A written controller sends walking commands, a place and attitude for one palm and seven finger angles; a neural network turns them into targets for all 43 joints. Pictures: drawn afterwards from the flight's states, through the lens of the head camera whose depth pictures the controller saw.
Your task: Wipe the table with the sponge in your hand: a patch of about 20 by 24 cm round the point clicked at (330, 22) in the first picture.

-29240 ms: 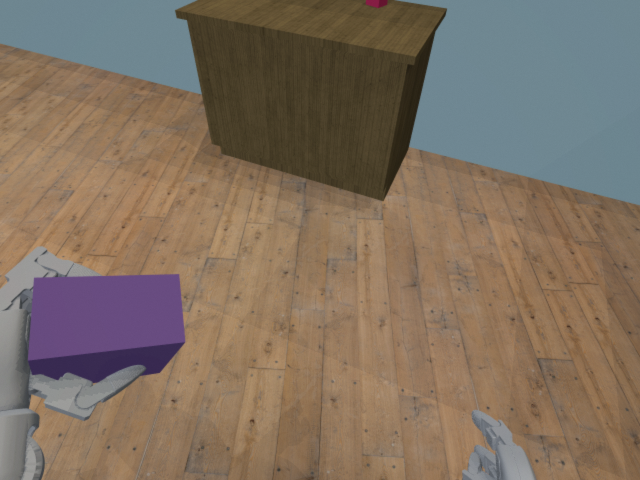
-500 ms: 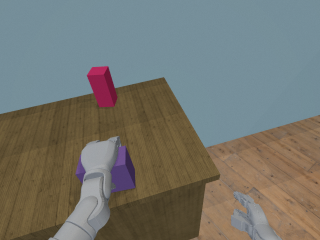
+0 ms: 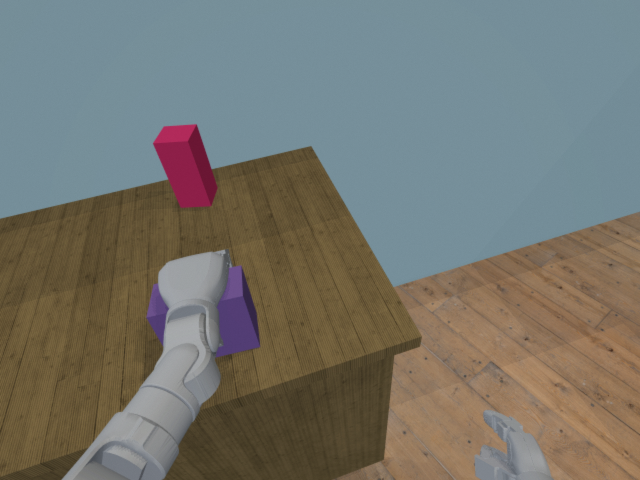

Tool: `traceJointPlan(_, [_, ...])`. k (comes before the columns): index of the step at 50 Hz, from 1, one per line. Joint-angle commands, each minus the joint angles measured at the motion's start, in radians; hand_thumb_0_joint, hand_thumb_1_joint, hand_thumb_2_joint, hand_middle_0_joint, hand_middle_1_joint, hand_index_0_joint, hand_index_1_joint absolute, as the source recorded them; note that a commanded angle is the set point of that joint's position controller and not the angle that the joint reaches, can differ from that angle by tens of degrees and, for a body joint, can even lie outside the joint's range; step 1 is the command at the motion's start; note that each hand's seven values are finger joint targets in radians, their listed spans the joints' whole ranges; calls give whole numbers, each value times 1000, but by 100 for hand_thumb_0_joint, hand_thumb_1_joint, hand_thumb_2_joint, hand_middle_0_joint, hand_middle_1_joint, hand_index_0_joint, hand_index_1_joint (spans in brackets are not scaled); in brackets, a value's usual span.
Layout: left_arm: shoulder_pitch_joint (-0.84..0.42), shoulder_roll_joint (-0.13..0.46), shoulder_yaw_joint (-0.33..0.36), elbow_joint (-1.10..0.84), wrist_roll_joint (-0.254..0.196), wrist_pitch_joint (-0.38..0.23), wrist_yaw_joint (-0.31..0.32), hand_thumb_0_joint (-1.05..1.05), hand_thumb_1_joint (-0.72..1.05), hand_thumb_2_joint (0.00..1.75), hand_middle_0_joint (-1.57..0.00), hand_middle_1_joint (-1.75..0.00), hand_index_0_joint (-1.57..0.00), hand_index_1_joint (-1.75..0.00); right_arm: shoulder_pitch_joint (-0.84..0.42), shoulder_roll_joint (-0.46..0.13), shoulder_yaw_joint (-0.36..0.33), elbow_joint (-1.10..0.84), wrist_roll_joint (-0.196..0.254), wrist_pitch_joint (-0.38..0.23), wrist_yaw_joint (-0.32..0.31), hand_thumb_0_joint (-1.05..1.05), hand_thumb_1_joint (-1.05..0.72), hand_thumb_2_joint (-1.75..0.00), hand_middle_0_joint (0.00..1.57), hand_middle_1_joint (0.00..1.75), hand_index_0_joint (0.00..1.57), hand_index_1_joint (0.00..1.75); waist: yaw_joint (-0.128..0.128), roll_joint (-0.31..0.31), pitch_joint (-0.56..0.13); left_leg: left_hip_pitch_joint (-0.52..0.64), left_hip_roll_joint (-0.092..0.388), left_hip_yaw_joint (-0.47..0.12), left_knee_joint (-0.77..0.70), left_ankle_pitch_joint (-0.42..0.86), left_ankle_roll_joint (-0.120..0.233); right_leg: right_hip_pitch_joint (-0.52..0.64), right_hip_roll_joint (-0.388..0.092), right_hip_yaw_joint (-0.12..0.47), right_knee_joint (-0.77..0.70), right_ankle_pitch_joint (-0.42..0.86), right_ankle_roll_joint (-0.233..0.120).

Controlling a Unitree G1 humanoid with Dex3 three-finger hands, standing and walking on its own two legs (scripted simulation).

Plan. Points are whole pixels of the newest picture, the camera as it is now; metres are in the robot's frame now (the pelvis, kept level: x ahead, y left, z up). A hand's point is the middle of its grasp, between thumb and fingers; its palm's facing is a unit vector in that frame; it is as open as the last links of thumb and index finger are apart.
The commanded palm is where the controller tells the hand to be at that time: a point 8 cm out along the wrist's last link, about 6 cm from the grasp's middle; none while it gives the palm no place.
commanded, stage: wipe forward along the third lane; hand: left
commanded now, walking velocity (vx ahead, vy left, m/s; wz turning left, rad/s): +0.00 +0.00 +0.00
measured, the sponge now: (211, 324) +0.32 +0.22 +0.00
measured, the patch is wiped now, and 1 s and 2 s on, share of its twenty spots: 0.80 0.85 1.00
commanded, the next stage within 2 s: wipe back along the third lane in 1.18 s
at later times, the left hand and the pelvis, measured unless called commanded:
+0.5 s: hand (208, 277) +0.38 +0.23 +0.05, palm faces -0.07 -0.01 -1.00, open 10.6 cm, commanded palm +0.36 +0.23 +0.08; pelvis +0.00 +0.00 +0.00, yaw -1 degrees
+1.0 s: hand (204, 252) +0.43 +0.25 +0.05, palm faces -0.09 +0.00 -1.00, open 10.6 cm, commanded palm +0.41 +0.25 +0.08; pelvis +0.01 +0.01 +0.00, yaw -1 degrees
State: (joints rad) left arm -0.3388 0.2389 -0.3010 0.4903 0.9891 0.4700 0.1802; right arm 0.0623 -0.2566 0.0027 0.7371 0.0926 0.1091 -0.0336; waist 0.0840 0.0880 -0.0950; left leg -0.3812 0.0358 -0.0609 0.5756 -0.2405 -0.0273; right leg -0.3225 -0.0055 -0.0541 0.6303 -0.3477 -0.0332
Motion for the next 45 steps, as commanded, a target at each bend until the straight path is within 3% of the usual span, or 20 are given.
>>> traceJointPlan(1, [-306, 109, 60, 29, -4, -19, 21, 0, 10, 130, -120, -160, -120, -160, -152, -106, -29, -152, -3, -45, -17, 0, -90, -90, 20, 30, 20, 30, -45, -189, -99, 52, -68, 77, -42, -12, 61, -50, 18, 41, -165, 104, -7])
traceJointPlan(2, [-308, 106, 62, 32, -8, -24, 23, 0, 10, 130, -120, -160, -120, -160, -145, -106, -31, -154, -5, -45, -16, 0, -90, -90, 20, 30, 20, 30, -45, -196, -119, 50, -68, 79, -37, -2, 62, -40, 17, 38, -160, 124, -5])
traceJointPlan(3, [-293, 169, 122, 50, -11, -25, 28, 0, 10, 130, -120, -160, -120, -160, -139, -113, -34, -149, -8, -42, -18, 0, -90, -90, 20, 30, 20, 30, -32, -194, -136, 42, -66, 75, -41, -1, 60, -23, 18, 49, -163, 125, -6])
traceJointPlan(5, [-335, 129, 82, 67, -23, -34, 27, 0, 10, 130, -120, -160, -120, -160, -129, -107, -31, -155, -3, -43, -20, 0, -90, -90, 20, 30, 20, 30, -53, -205, -117, 29, -67, 81, -34, -6, 64, -32, 14, 45, -165, 136, 2])
traceJointPlan(8, [-335, 215, 157, 99, -16, -45, 31, 0, 10, 130, -120, -160, -120, -160, -109, -119, -35, -147, -8, -40, -22, 0, -90, -90, 20, 30, 20, 30, -39, -200, -152, 15, -65, 76, -36, 11, 63, -4, 15, 55, -159, 167, 0])
traceJointPlan(11, [-335, 179, 122, 108, -11, -56, 31, 0, 10, 130, -120, -160, -120, -160, -97, -116, -37, -154, -7, -37, -17, 0, -90, -90, 20, 30, 20, 30, -53, -189, -138, 10, -63, 83, -28, 23, 65, -17, 14, 50, -154, 195, 3])
traceJointPlan(13, [-333, 227, 168, 122, -9, -59, 35, 0, 10, 130, -120, -160, -120, -160, -90, -121, -40, -151, -9, -35, -17, 0, -90, -90, 20, 30, 20, 30, -41, -177, -152, 1, -62, 76, -33, 21, 63, -10, 18, 58, -158, 186, -1])
traceJointPlan(15, [-388, 177, 114, 138, -7, -69, 38, 0, 10, 130, -120, -160, -120, -160, -75, -118, -41, -149, -6, -38, -18, 0, -90, -90, 20, 30, 20, 30, -70, -193, -126, 0, -61, 84, -26, 2, 68, -43, 17, 49, -161, 156, 6])
traceJointPlan(16, [-378, 222, 154, 162, -5, -69, 43, 0, 10, 130, -120, -160, -120, -160, -67, -122, -43, -141, -8, -38, -18, 0, -90, -90, 20, 30, 20, 30, -62, -198, -132, -5, -60, 81, -25, 1, 67, -40, 17, 50, -162, 150, 5])
traceJointPlan(17, [-395, 230, 157, 171, -2, -72, 47, 0, 10, 130, -120, -160, -120, -160, -70, -123, -42, -138, -8, -37, -19, 0, -90, -90, 20, 30, 20, 30, -67, -182, -131, -8, -59, 83, -23, 1, 66, -45, 15, 55, -161, 153, 5])
traceJointPlan(24, [-485, 232, 151, 241, -1, -94, 62, 0, 10, 130, -120, -160, -120, -160, -36, -124, -47, -125, -9, -35, -19, 0, -90, -90, 20, 30, 20, 30, -83, -176, -160, -10, -56, 82, -20, 0, 69, -56, 17, 47, -154, 143, 7])
traceJointPlan(29, [-521, 286, 189, 311, 2, -107, 66, 0, 10, 130, -120, -160, -120, -160, -16, -128, -46, -115, -12, -29, -19, 0, -90, -90, 20, 30, 20, 30, -87, -192, -175, -33, -53, 81, -16, 10, 68, -44, 14, 47, -150, 171, 13])
traceJointPlan(31, [-535, 256, 165, 326, 9, -110, 67, 0, 10, 130, -120, -160, -120, -160, -8, -124, -47, -115, -12, -29, -15, 0, -90, -90, 20, 30, 20, 30, -91, -168, -180, -25, -52, 83, -12, 22, 69, -57, 15, 43, -147, 187, 9])
traceJointPlan(35, [-553, 291, 194, 355, 11, -121, 72, 0, 10, 130, -120, -160, -120, -160, 12, -129, -49, -112, -15, -22, -11, 0, -90, -90, 20, 30, 20, 30, -96, -182, -204, -33, -51, 83, -6, 38, 70, -42, 15, 42, -141, 220, 12])
traceJointPlan(39, [-607, 273, 175, 368, 14, -129, 75, 0, 10, 130, -120, -160, -120, -160, 28, -130, -51, -107, -17, -21, -8, 0, -90, -90, 20, 30, 20, 30, -108, -163, -209, -24, -48, 81, -5, 55, 71, -58, 18, 34, -134, 239, 9])
traceJointPlan(43, [-640, 312, 208, 386, 14, -132, 78, 0, 10, 130, -120, -160, -120, -160, 35, -130, -52, -101, -17, -15, -6, 0, -90, -90, 20, 30, 20, 30, -110, -171, -230, -39, -47, 78, -6, 69, 70, -44, 17, 33, -132, 259, 9])
traceJointPlan(45, [-665, 290, 179, 419, 26, -129, 82, 0, 10, 130, -120, -160, -120, -160, 51, -135, -54, -90, -17, -15, -4, 0, -90, -90, 20, 30, 20, 30, -124, -157, -200, -35, -44, 80, -4, 50, 70, -87, 19, 26, -133, 221, 8])
